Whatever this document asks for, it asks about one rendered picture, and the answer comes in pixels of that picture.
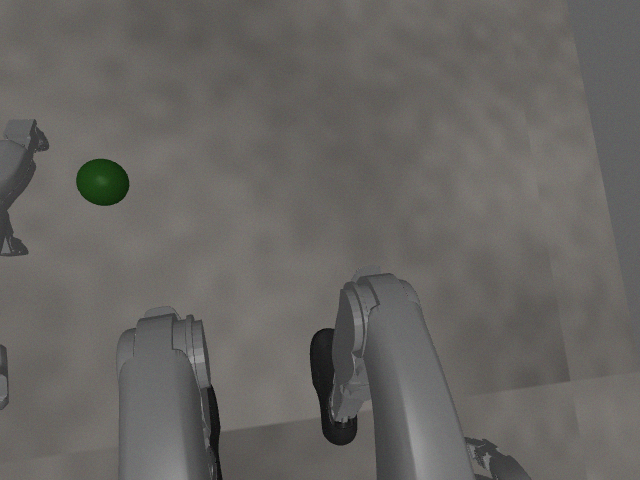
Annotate right robot hand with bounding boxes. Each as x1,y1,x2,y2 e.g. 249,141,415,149
464,437,532,480

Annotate ball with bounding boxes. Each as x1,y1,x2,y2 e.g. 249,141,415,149
76,159,129,206

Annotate left robot hand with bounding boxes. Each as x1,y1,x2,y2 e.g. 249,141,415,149
0,119,49,256

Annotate right robot foot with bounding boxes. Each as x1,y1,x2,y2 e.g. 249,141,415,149
310,328,357,446

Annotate left robot foot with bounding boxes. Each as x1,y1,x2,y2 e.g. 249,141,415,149
207,385,223,480

